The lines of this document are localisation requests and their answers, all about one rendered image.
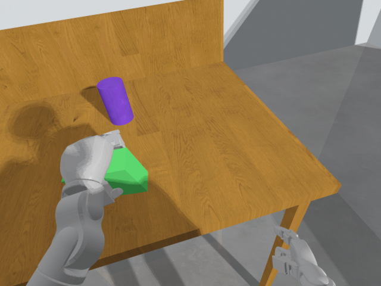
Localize right robot hand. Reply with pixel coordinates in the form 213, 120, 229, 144
272, 226, 318, 282

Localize robot left forearm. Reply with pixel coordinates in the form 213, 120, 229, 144
26, 179, 105, 286

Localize sponge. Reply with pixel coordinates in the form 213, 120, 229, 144
61, 147, 148, 195

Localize robot right forearm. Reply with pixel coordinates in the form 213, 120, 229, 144
298, 264, 336, 286

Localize left robot hand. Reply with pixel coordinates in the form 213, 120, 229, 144
60, 130, 126, 206

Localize table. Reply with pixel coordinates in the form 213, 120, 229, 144
0, 0, 342, 286

